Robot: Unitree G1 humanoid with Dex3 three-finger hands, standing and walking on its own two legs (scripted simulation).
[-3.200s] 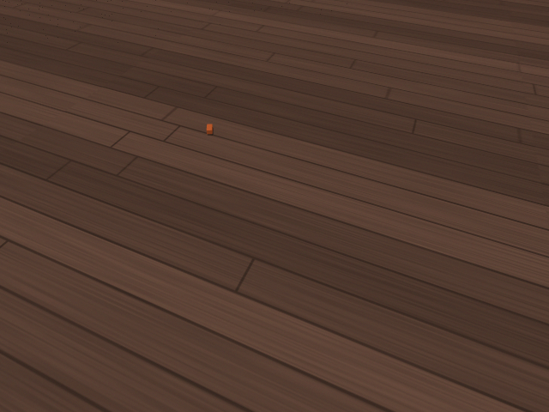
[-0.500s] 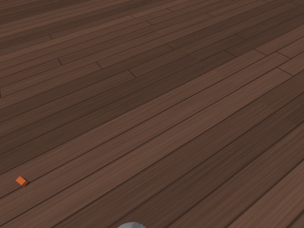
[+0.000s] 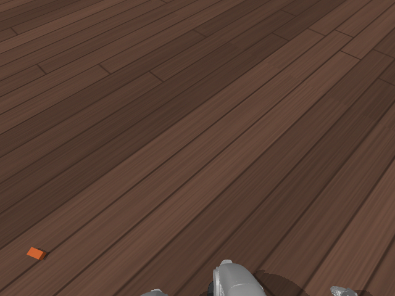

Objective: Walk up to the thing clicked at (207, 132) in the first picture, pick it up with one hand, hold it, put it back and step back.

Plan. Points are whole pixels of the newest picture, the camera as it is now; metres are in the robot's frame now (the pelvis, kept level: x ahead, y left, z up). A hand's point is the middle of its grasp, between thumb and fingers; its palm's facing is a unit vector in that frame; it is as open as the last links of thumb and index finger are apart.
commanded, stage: walk up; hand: left
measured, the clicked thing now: (36, 253) +0.42 +0.73 -0.73
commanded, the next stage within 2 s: none
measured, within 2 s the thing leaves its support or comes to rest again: neither
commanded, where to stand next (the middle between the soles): +0.00 +0.71 m, yaw -24 degrees
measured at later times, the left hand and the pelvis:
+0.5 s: hand out of the picture +0.11 +0.59 -0.12, palm faces -0.10 -0.73 -0.67, open 7.4 cm; pelvis -0.01 +0.25 -0.03, yaw -9 degrees
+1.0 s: hand out of the picture +0.13 +0.72 -0.11, palm faces -0.18 -0.80 -0.58, open 7.4 cm; pelvis -0.04 +0.45 -0.01, yaw -13 degrees
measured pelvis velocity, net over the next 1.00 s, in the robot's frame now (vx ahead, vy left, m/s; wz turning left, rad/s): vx -0.04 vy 0.45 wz -0.23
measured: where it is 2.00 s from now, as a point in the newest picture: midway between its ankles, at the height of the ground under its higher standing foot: outside the picture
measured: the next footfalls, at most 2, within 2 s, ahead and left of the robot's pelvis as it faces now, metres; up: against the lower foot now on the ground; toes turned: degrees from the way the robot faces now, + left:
right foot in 0.04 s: +0.13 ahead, -0.06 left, +0.00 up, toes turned -6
left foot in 0.44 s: +0.06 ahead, +0.37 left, +0.00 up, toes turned -6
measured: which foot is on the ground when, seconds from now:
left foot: down 0.00-0.04, up 0.06-0.42, down 0.44-0.82, up 0.84-1.00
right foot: up 0.00-0.02, down 0.04-0.46, up 0.48-0.78, down 0.80-1.00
